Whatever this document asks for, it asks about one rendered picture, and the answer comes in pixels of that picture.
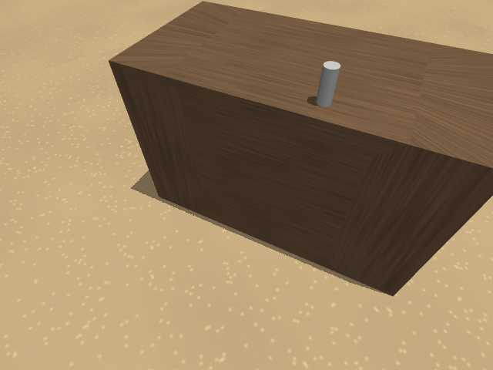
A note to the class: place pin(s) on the can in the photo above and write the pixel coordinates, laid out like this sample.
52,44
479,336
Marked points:
328,81

